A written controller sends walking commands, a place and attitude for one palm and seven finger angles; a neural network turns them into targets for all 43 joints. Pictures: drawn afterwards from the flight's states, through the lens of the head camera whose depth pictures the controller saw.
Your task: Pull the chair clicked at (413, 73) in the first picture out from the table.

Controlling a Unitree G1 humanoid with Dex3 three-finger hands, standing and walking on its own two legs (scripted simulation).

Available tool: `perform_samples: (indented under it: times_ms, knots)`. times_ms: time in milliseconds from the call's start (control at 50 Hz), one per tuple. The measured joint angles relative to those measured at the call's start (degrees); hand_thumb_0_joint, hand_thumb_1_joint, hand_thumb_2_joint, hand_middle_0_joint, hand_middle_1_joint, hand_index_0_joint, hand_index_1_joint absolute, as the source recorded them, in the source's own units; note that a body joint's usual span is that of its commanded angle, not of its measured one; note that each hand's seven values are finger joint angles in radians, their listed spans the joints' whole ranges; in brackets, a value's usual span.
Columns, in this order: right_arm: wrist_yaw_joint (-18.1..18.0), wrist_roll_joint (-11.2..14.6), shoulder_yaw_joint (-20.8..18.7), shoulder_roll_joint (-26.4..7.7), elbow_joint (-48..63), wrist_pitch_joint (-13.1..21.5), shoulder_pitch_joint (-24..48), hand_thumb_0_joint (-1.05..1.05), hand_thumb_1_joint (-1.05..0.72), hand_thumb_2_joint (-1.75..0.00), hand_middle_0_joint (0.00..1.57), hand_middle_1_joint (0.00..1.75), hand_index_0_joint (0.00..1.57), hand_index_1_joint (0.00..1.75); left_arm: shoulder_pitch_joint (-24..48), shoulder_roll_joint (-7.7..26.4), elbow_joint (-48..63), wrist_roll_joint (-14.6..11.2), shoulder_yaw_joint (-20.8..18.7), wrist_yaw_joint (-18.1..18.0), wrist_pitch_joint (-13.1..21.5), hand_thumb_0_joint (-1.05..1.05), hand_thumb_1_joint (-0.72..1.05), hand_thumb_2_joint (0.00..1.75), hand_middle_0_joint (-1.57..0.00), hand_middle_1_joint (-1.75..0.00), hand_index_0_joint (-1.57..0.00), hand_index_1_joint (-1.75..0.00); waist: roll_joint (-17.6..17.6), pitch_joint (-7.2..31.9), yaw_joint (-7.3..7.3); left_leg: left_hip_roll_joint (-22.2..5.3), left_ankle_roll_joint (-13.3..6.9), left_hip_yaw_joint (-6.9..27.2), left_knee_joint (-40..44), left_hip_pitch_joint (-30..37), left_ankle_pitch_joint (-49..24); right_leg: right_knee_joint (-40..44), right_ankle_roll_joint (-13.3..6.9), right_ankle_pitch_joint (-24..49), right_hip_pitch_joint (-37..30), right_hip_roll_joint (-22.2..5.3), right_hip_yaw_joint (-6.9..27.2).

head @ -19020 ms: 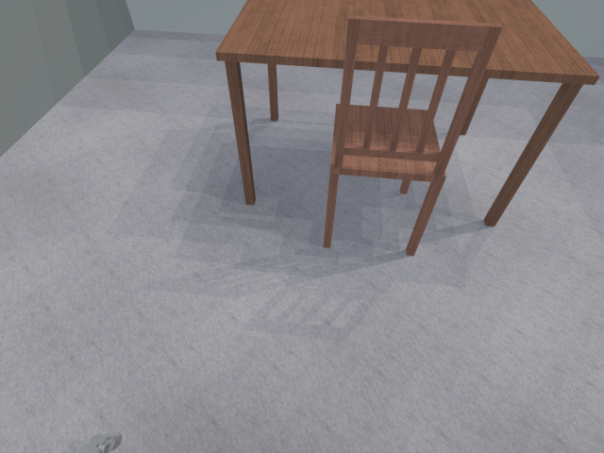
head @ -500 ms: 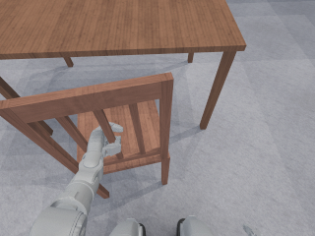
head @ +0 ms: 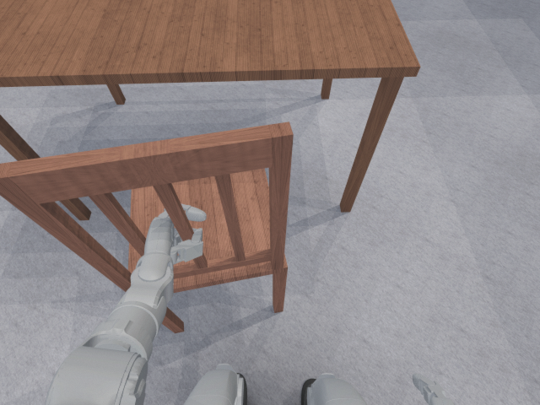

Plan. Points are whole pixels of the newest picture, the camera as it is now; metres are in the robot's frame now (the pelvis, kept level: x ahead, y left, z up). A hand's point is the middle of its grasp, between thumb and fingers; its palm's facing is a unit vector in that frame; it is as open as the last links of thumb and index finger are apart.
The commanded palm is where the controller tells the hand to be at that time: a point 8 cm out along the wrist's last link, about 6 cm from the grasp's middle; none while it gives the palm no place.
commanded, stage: step backward, pulling the chair out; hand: left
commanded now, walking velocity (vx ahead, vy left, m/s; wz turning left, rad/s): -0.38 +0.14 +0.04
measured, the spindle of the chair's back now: (186, 231) +0.39 +0.16 -0.06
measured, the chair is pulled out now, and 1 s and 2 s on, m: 0.23 0.43 0.61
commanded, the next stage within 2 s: stop walking, hand still on the chair in 1.42 s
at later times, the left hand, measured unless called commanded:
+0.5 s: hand (188, 282) +0.30 +0.14 -0.05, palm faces +0.02 -0.98 -0.19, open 5.4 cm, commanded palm +0.31 +0.19 -0.05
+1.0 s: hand (172, 372) +0.17 +0.15 -0.05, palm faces +0.00 -0.98 -0.19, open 5.4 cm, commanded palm +0.18 +0.20 -0.05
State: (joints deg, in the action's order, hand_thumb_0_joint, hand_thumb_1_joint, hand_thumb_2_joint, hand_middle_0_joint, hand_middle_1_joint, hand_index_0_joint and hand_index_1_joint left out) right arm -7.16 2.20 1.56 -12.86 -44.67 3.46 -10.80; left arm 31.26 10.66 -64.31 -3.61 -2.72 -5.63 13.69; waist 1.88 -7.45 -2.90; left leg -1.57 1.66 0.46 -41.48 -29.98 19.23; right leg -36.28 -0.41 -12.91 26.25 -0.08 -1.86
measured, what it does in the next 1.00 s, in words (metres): walks backwards: left foot, then right foot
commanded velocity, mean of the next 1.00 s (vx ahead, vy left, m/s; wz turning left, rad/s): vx -0.38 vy -0.03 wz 0.02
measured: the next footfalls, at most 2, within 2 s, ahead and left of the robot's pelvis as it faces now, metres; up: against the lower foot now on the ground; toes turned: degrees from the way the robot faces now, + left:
left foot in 0.12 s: +0.02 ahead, +0.15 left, +0.00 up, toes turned +1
right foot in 0.32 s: -0.01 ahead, -0.11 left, +0.00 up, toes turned -1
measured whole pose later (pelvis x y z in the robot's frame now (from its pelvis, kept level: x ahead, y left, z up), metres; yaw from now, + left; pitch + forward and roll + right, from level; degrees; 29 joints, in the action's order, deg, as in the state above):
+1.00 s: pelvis -0.20 +0.02 +0.00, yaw +1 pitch +2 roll +1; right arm -7.4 2.2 1.3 -15.2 -46.2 4.3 -12.9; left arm 32.4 10.4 -65.9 -2.6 -1.9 -5.2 12.3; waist 0.0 -7.2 -4.4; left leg -0.5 1.0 0.3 -36.7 -26.9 15.3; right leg -33.7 1.1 -8.8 29.5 -2.8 -0.7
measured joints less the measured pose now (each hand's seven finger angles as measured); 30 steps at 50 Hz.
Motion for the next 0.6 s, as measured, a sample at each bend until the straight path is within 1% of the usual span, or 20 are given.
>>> perform_samples:
  times_ms: [40,80,100,120,140,180,200,220,260,280,320,360,400,420,440,500,540,560,580,600]
  knots:
    - [-0.1,0.0,-0.3,-1.3,-0.6,0.0,-0.2,0.01,-0.90,-0.90,0.20,0.30,0.20,0.30,-0.3,-0.7,0.4,0.0,-0.2,-0.1,-0.4,0.04,0.68,0.81,-0.29,-1.14,-0.50,-1.45,-0.2,0.3,-0.49,1.6,0.4,1.4,-3.4,0.7,4.6,0.9,0.2,0.8,0.2,-1.0,0.2]
    - [-0.3,0.1,-0.4,-2.6,-1.2,0.0,-0.6,0.01,-0.90,-0.90,0.20,0.30,0.20,0.30,-0.1,-1.4,1.0,0.5,0.3,0.0,-1.3,0.04,0.68,0.80,-0.29,-1.14,-0.50,-1.45,-0.5,0.6,-1.02,2.2,0.4,2.1,-2.4,3.2,6.0,2.0,0.9,1.7,0.4,-2.2,0.1]
    - [-0.5,0.2,-0.5,-3.2,-1.3,0.0,-1.0,0.01,-0.91,-0.90,0.20,0.30,0.20,0.30,0.1,-1.7,1.2,0.7,0.8,0.0,-1.8,0.04,0.68,0.80,-0.28,-1.14,-0.50,-1.45,-0.5,0.8,-1.29,2.0,0.4,2.3,0.1,5.0,4.7,2.3,1.3,2.1,0.6,-2.7,-0.2]
    - [-0.7,0.2,-0.5,-4.0,-1.3,-0.1,-1.4,0.01,-0.91,-0.90,0.20,0.30,0.20,0.30,0.5,-2.1,1.5,1.0,1.4,0.1,-2.3,0.04,0.68,0.80,-0.28,-1.15,-0.50,-1.45,-0.3,1.0,-1.48,1.2,0.3,2.3,3.8,7.1,0.6,2.4,1.7,2.3,1.0,-3.1,-0.6]
    - [-1.0,0.2,-0.8,-4.3,-1.5,-0.2,-1.4,0.01,-0.91,-0.90,0.20,0.30,0.20,0.30,1.2,-2.2,1.8,1.1,2.1,0.2,-2.9,0.04,0.69,0.79,-0.27,-1.16,-0.50,-1.45,-0.6,0.8,-1.73,1.3,-0.3,2.0,6.1,7.5,-4.2,2.4,2.2,2.6,1.3,-3.9,-0.9]
    - [-1.1,0.3,-1.2,-4.0,-1.2,-0.9,-1.0,0.01,-0.91,-0.90,0.20,0.30,0.20,0.30,2.3,-1.8,2.2,1.0,3.3,0.3,-3.5,0.04,0.69,0.79,-0.26,-1.16,-0.50,-1.45,-2.4,-0.3,-0.57,2.2,-1.0,0.4,7.2,7.9,-4.8,3.3,2.9,4.2,1.5,-4.8,0.3]
    - [-1.1,0.0,-1.3,-3.7,-0.7,-1.2,-1.1,0.01,-0.91,-0.90,0.20,0.30,0.20,0.30,2.5,-1.5,2.4,0.8,3.8,0.4,-3.7,0.04,0.69,0.79,-0.26,-1.17,-0.50,-1.45,-3.0,-0.6,-0.03,2.3,-1.3,-0.3,7.5,8.0,-4.3,2.8,2.7,4.6,1.9,-4.9,0.7]
    - [-1.0,-0.3,-1.3,-3.3,-0.2,-1.4,-1.2,0.01,-0.91,-0.90,0.20,0.30,0.20,0.30,2.6,-1.2,2.3,0.8,4.0,0.6,-3.7,0.04,0.69,0.79,-0.26,-1.17,-0.50,-1.45,-3.3,-0.7,0.24,2.2,-1.4,-0.7,7.6,8.0,-4.0,1.0,2.3,3.0,2.3,-4.7,1.0]
    - [-0.6,-0.9,-1.4,-2.2,0.5,-1.4,-1.4,0.01,-0.91,-0.90,0.20,0.30,0.20,0.30,2.7,-0.9,1.4,0.8,3.5,0.9,-3.3,0.04,0.69,0.79,-0.25,-1.17,-0.50,-1.45,-3.0,-0.6,0.43,1.6,-1.4,-0.8,7.7,7.7,-4.0,-3.2,1.5,-3.1,1.9,-3.5,1.3]
    - [-0.2,-1.1,-1.4,-1.6,0.6,-1.2,-1.4,0.01,-0.91,-0.90,0.20,0.30,0.20,0.30,2.8,-0.9,0.8,0.8,3.0,0.9,-2.9,0.05,0.69,0.79,-0.26,-1.17,-0.50,-1.45,-2.7,-0.7,0.53,1.1,-1.3,-0.8,7.7,7.6,-4.2,-3.8,1.1,-4.3,1.0,-2.8,1.3]
    - [0.7,-1.4,-1.0,-0.1,0.4,-0.7,-1.6,0.01,-0.91,-0.90,0.20,0.30,0.20,0.30,2.9,-0.4,-0.7,1.0,1.9,1.0,-2.1,0.05,0.69,0.80,-0.26,-1.17,-0.50,-1.45,-2.4,-0.5,0.80,0.2,-0.9,-0.8,7.2,7.2,-4.5,-1.7,0.7,-1.2,-2.1,-1.9,1.2]
    - [1.5,-1.6,-0.4,1.2,-0.1,-0.5,-1.2,0.01,-0.91,-0.90,0.20,0.30,0.20,0.30,3.2,0.3,-1.8,1.2,0.8,1.1,-1.4,0.05,0.68,0.80,-0.28,-1.17,-0.50,-1.45,-2.0,-0.5,1.20,-0.9,-0.2,-1.1,6.2,6.2,-4.5,1.8,1.0,-2.9,-3.7,-0.9,1.2]
    - [1.7,-1.3,-0.1,1.7,-0.5,-0.4,0.1,0.01,-0.91,-0.90,0.20,0.30,0.20,0.30,3.5,0.8,-2.2,0.9,-0.9,1.2,-0.7,0.05,0.67,0.81,-0.29,-1.16,-0.50,-1.45,-0.1,-1.8,0.54,-2.6,0.4,-0.4,5.8,5.4,-5.1,3.2,0.7,-0.1,-3.6,0.7,0.5]
    - [1.6,-1.0,0.0,1.9,-0.6,-0.4,0.3,0.01,-0.90,-0.90,0.20,0.30,0.20,0.30,3.6,1.0,-2.4,0.8,-1.6,1.3,-0.5,0.05,0.67,0.81,-0.29,-1.16,-0.50,-1.45,0.3,-2.0,0.09,-2.9,0.7,0.0,5.6,4.7,-5.7,3.7,0.4,0.7,-3.3,1.1,0.2]
    - [1.4,-0.6,0.1,1.9,-0.7,-0.4,0.4,0.01,-0.90,-0.90,0.20,0.30,0.20,0.30,3.6,1.1,-2.4,0.7,-2.0,1.3,-0.5,0.05,0.67,0.81,-0.29,-1.15,-0.50,-1.45,0.6,-2.0,-0.23,-2.8,0.9,0.5,4.3,4.0,-4.5,3.7,0.1,1.0,-2.8,1.2,0.0]
    - [0.7,-0.2,0.0,0.7,-1.3,-0.2,0.5,0.01,-0.90,-0.90,0.20,0.30,0.20,0.30,3.7,0.6,-2.2,0.5,-2.4,1.0,-1.1,0.05,0.67,0.81,-0.29,-1.15,-0.50,-1.45,0.7,-1.4,-1.06,-0.5,1.1,2.7,-2.6,2.4,4.5,3.1,0.0,1.5,-0.7,0.3,0.0]
    - [0.2,-0.1,-0.1,-0.7,-1.9,0.1,0.3,0.01,-0.90,-0.90,0.20,0.30,0.20,0.30,4.0,-0.3,-1.8,0.8,-2.1,0.8,-1.8,0.05,0.68,0.80,-0.29,-1.15,-0.50,-1.45,0.7,-1.0,-1.56,0.4,0.9,3.0,-1.7,3.8,5.9,3.1,0.4,2.4,0.4,-0.7,-0.2]
    - [-0.1,-0.1,-0.1,-1.5,-2.1,0.3,0.0,0.01,-0.90,-0.90,0.20,0.30,0.20,0.30,4.2,-0.7,-1.7,1.0,-1.6,0.7,-2.2,0.05,0.68,0.80,-0.28,-1.16,-0.50,-1.45,0.7,-0.7,-1.76,0.4,0.7,2.9,1.0,5.3,4.4,3.0,0.7,2.7,1.0,-1.2,-0.4]
    - [-0.4,-0.1,-0.2,-2.1,-2.3,0.5,-0.2,0.01,-0.90,-0.90,0.20,0.30,0.20,0.30,4.6,-1.0,-1.5,1.1,-1.0,0.7,-2.5,0.05,0.68,0.79,-0.28,-1.16,-0.50,-1.45,0.6,-0.6,-2.01,0.3,0.2,2.5,4.1,6.1,-0.9,2.7,1.1,3.0,1.6,-1.8,-0.7]
    - [-0.6,0.0,-0.4,-2.4,-2.5,0.4,0.0,0.01,-0.90,-0.90,0.20,0.30,0.20,0.30,5.1,-0.9,-1.3,1.2,-0.4,0.7,-2.8,0.05,0.68,0.79,-0.28,-1.17,-0.50,-1.45,-0.3,-1.1,-1.85,0.9,-0.2,2.1,5.1,6.3,-3.9,2.7,1.5,3.5,1.8,-2.5,-0.4]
